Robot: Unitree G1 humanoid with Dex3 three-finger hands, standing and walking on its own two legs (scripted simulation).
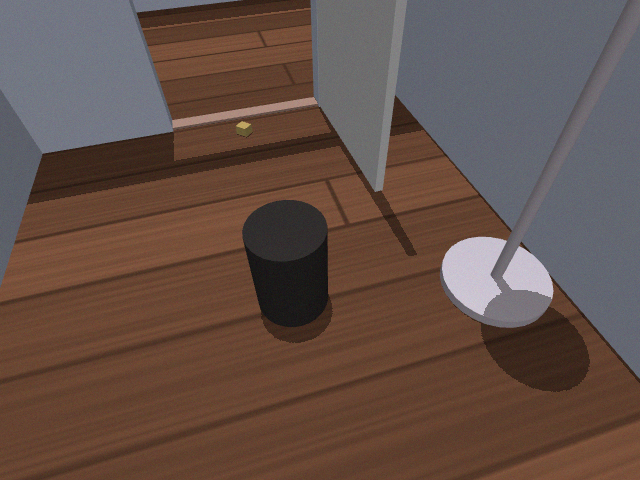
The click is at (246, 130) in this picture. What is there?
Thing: small box
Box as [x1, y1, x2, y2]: [236, 121, 252, 136]
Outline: 241,121 236,125 237,133 246,136 252,131 251,125
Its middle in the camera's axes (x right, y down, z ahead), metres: -0.43 -0.64 +2.24
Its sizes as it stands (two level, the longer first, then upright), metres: 0.068 0.059 0.051
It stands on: the floor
